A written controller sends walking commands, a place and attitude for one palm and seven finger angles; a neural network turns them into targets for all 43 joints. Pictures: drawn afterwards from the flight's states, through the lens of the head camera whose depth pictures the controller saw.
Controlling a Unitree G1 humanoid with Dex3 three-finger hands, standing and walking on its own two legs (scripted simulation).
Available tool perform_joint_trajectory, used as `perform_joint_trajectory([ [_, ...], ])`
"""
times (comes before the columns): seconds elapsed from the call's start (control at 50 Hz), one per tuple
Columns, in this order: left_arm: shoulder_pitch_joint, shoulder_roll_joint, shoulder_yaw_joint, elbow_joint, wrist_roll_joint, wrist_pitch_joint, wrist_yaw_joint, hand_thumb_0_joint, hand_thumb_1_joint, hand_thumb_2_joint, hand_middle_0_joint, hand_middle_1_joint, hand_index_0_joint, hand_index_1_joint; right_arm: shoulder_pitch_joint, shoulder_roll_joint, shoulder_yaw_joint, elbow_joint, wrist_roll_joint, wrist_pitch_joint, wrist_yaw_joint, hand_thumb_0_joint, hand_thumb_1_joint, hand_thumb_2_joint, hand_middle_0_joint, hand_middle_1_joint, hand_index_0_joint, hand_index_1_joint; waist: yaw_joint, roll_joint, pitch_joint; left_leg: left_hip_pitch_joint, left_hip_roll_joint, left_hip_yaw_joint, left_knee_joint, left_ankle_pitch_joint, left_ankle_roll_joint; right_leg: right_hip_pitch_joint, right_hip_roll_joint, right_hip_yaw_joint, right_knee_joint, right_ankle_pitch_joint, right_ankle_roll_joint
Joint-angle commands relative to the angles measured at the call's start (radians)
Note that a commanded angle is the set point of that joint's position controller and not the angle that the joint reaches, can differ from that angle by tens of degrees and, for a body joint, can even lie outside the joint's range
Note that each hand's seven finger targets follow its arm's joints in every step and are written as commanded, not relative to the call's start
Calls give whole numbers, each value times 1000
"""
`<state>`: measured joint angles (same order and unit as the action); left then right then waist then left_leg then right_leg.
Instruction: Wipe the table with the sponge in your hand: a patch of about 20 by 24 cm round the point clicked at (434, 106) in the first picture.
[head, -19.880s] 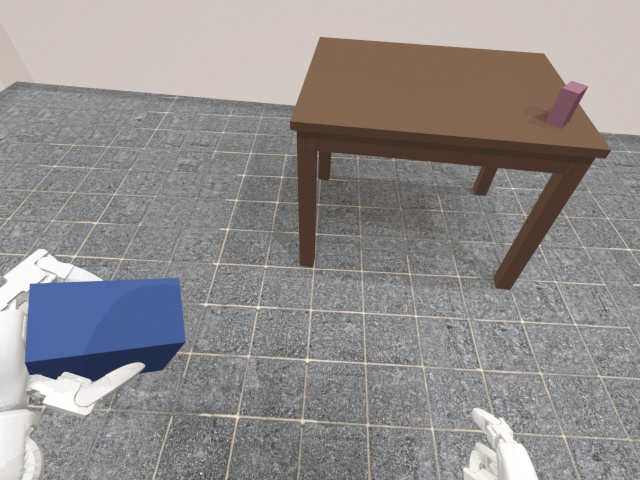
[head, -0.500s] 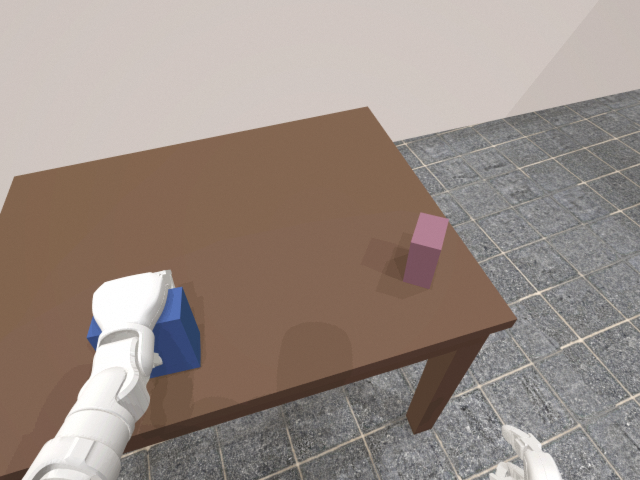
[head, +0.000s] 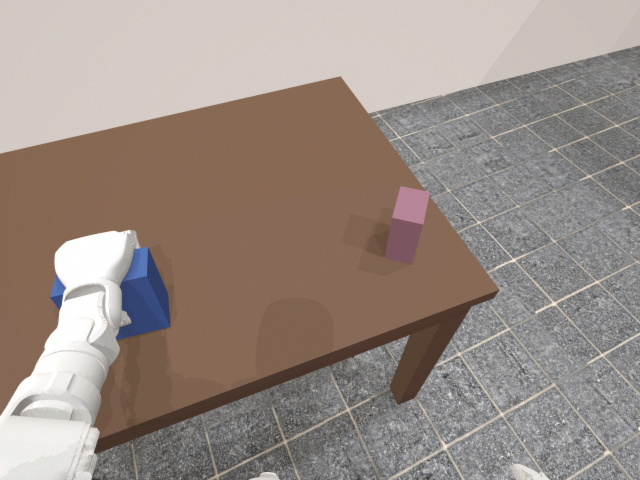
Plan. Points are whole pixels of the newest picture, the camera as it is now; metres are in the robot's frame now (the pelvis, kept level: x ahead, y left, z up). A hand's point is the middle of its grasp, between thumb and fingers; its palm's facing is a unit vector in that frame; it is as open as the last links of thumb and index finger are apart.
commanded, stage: wipe forward along the first lane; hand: left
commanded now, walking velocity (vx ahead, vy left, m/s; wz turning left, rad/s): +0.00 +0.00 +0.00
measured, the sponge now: (121, 305) +0.35 +0.32 -0.04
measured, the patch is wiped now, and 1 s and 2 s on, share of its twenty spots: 0.25 0.45 0.55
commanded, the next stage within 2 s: slide across to the middle lane in 0.64 s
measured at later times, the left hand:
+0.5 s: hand (111, 256) +0.41 +0.34 +0.00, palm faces -0.15 +0.01 -0.99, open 10.1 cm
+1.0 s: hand (113, 236) +0.44 +0.35 +0.01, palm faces -0.15 +0.04 -0.99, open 10.2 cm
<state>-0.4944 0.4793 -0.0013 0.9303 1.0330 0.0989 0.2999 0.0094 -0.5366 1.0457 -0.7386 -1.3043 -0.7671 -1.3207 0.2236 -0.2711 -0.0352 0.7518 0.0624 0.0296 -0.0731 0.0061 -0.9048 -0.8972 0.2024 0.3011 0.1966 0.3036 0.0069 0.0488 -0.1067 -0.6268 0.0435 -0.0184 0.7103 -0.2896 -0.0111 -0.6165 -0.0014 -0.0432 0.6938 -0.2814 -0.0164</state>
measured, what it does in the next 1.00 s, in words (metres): stands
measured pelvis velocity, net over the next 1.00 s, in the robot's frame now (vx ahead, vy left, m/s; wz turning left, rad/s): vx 0.02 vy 0.03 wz -0.02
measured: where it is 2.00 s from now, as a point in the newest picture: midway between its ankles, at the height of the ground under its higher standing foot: outside the picture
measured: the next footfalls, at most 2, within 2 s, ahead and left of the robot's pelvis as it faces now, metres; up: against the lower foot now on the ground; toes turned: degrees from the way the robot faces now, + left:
none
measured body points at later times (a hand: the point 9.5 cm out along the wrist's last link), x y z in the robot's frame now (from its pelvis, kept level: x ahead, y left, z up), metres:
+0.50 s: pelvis +0.00 +0.02 -0.01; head +0.08 +0.02 +0.44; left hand +0.41 +0.33 +0.06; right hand +0.09 -0.25 -0.14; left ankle +0.03 +0.14 -0.71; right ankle +0.03 -0.11 -0.71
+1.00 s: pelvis +0.02 +0.03 +0.00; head +0.10 +0.03 +0.44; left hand +0.44 +0.34 +0.06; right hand +0.06 -0.24 -0.14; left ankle +0.03 +0.14 -0.71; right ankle +0.03 -0.11 -0.71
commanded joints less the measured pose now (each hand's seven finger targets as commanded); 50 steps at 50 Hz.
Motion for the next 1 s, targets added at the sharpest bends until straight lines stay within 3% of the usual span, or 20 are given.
perform_joint_trajectory([
  [0.0, -259, 263, 67, -36, 30, 22, 27, 0, 100, 1300, -1200, -1600, -1200, -1600, -4, -144, -45, -97, -4, -28, -9, 0, -900, -900, 200, 300, 200, 300, -28, -105, -214, 63, -53, 26, -77, -15, 59, 114, 14, 49, -152, 1, -17],
  [0.04, -313, 222, 16, -43, 42, 14, 32, 0, 100, 1300, -1200, -1600, -1200, -1600, 9, -140, -47, -99, -5, -29, -5, 0, -900, -900, 200, 300, 200, 300, -45, -70, -207, 76, -50, 26, -73, -21, 59, 74, 16, 35, -144, -6, -19],
  [0.1, -301, 251, 63, -13, 29, 15, 42, 0, 100, 1300, -1200, -1600, -1200, -1600, 15, -145, -49, -91, -7, -24, -2, 0, -900, -900, 200, 300, 200, 300, -32, -100, -232, 68, -48, 23, -68, -7, 59, 84, 19, 38, -138, 7, -20],
  [0.18, -340, 214, 13, 5, 41, 21, 47, 0, 100, 1300, -1200, -1600, -1200, -1600, 29, -145, -51, -91, -7, -20, 2, 0, -900, -900, 200, 300, 200, 300, -56, -105, -228, 68, -46, 26, -59, 2, 59, 60, 18, 29, -133, 23, -17],
  [0.2, -342, 258, 61, 15, 32, 22, 50, 0, 100, 1300, -1200, -1600, -1200, -1600, 30, -151, -51, -79, -8, -18, 2, 0, -900, -900, 200, 300, 200, 300, -46, -113, -235, 65, -45, 16, -61, 7, 59, 63, 21, 31, -128, 20, -21],
  [0.26, -398, 234, 10, 37, 45, 31, 48, 0, 100, 1300, -1200, -1600, -1200, -1600, 43, -150, -48, -81, -7, -17, 2, 0, -900, -900, 200, 300, 200, 300, -69, -109, -217, 62, -45, 19, -60, -16, 61, 35, 20, 24, -131, 0, -18],
  [0.3, -412, 304, 70, 41, 38, 32, 47, 0, 100, 1300, -1200, -1600, -1200, -1600, 42, -159, -45, -73, -8, -13, 1, 0, -900, -900, 200, 300, 200, 300, -54, -88, -242, 56, -45, 14, -60, -9, 59, 45, 21, 29, -121, 2, -22],
  [0.34, -419, 266, 26, 59, 48, 33, 41, 0, 100, 1300, -1200, -1600, -1200, -1600, 58, -154, -48, -81, -9, -13, 3, 0, -900, -900, 200, 300, 200, 300, -68, -94, -244, 57, -47, 18, -50, -2, 62, 38, 22, 23, -122, 14, -18],
  [0.38, -440, 286, 27, 68, 59, 35, 34, 0, 100, 1300, -1200, -1600, -1200, -1600, 65, -156, -44, -82, -10, -11, 4, 0, -900, -900, 200, 300, 200, 300, -69, -81, -256, 57, -45, 18, -50, 7, 60, 38, 22, 24, -117, 24, -20],
  [0.4, -431, 321, 71, 70, 52, 32, 33, 0, 100, 1300, -1200, -1600, -1200, -1600, 65, -162, -45, -71, -12, -8, 6, 0, -900, -900, 200, 300, 200, 300, -54, -75, -274, 59, -42, 11, -49, 25, 59, 43, 24, 25, -106, 35, -24],
  [0.46, -460, 290, 23, 75, 69, 30, 26, 0, 100, 1300, -1200, -1600, -1200, -1600, 80, -157, -45, -83, -12, -6, 9, 0, -900, -900, 200, 300, 200, 300, -72, -50, -264, 63, -44, 12, -45, 19, 57, 14, 27, 14, -104, 29, -25],
  [0.62, -538, 302, 25, 101, 64, 26, 26, 0, 100, 1300, -1200, -1600, -1200, -1600, 115, -166, -49, -69, -18, -4, 13, 0, -900, -900, 200, 300, 200, 300, -90, -37, -300, 72, -36, 3, -28, 49, 58, -19, 34, 10, -85, 52, -28],
  [0.68, -563, 327, 24, 128, 72, 34, 20, 0, 100, 1300, -1200, -1600, -1200, -1600, 124, -169, -45, -67, -16, 0, 15, 0, -900, -900, 200, 300, 200, 300, -101, -53, -290, 49, -37, 6, -25, 41, 58, -19, 33, 11, -88, 49, -25],
  [0.7, -572, 364, 65, 126, 64, 31, 19, 0, 100, 1300, -1200, -1600, -1200, -1600, 123, -175, -46, -56, -17, 0, 15, 0, -900, -900, 200, 300, 200, 300, -90, -47, -305, 50, -34, -3, -25, 53, 57, -19, 33, 16, -81, 53, -29],
  [0.76, -568, 310, 15, 111, 68, 29, 10, 0, 100, 1300, -1200, -1600, -1200, -1600, 139, -165, -50, -68, -18, -1, 19, 0, -900, -900, 200, 300, 200, 300, -96, -23, -331, 82, -35, 4, -24, 75, 58, -9, 37, 9, -85, 72, -28],
  [0.8, -574, 296, 30, 64, 49, 18, 9, 0, 100, 1300, -1200, -1600, -1200, -1600, 137, -160, -56, -65, -18, -2, 19, 0, -900, -900, 200, 300, 200, 300, -86, -10, -373, 118, -28, -4, -29, 115, 54, 7, 39, 8, -82, 98, -32],
  [0.84, -552, 232, -8, 29, 31, 13, 10, 0, 100, 1300, -1200, -1600, -1200, -1600, 137, -149, -62, -67, -19, -1, 23, 0, -900, -900, 200, 300, 200, 300, -85, 13, -396, 164, -27, 0, -29, 151, 53, 17, 42, 1, -90, 122, -30],
  [0.9, -559, 230, 20, 2, -6, 13, 21, 0, 100, 1300, -1200, -1600, -1200, -1600, 116, -147, -63, -51, -12, 2, 21, 0, -900, -900, 200, 300, 200, 300, -84, 0, -372, 182, -20, -8, -52, 157, 49, 38, 40, 4, -105, 127, -29],
  [0.92, -567, 179, -34, -3, -11, 17, 19, 0, 100, 1300, -1200, -1600, -1200, -1600, 117, -144, -61, -54, -13, -1, 21, 0, -900, -900, 200, 300, 200, 300, -96, -8, -358, 192, -23, -5, -56, 152, 52, 39, 42, -1, -113, 125, -26],
  [0.98, -614, 164, -60, 8, -2, 41, 19, 0, 100, 1300, -1200, -1600, -1200, -1600, 100, -143, -56, -38, -8, 0, 19, 0, -900, -900, 200, 300, 200, 300, -109, -3, -303, 202, -21, -8, -87, 106, 49, 26, 37, -4, -132, 89, -25],
])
